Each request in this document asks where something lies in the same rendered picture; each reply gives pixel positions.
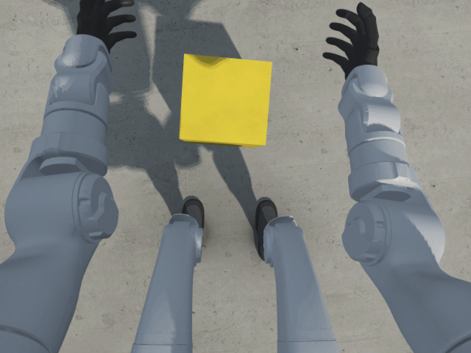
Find right robot upper arm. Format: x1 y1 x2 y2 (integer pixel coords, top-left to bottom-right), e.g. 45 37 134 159
341 198 471 353

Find left robot thigh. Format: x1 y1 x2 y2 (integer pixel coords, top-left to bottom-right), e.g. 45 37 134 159
131 221 203 353

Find left robot upper arm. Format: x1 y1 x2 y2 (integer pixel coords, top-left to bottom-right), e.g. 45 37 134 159
0 171 118 353

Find left robot shin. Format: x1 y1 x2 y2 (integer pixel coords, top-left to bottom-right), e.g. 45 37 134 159
160 214 198 243

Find left robot forearm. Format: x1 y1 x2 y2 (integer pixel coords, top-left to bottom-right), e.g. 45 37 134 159
4 35 115 239

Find carton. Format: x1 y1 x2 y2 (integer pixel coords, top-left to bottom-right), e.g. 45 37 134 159
179 54 272 148

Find left robot hand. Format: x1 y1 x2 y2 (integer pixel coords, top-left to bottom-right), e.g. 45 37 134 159
77 0 137 54

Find right robot forearm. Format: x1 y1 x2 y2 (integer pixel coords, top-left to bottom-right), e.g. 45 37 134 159
338 65 445 252

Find right robot hand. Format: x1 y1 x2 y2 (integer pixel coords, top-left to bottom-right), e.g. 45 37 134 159
322 2 380 80

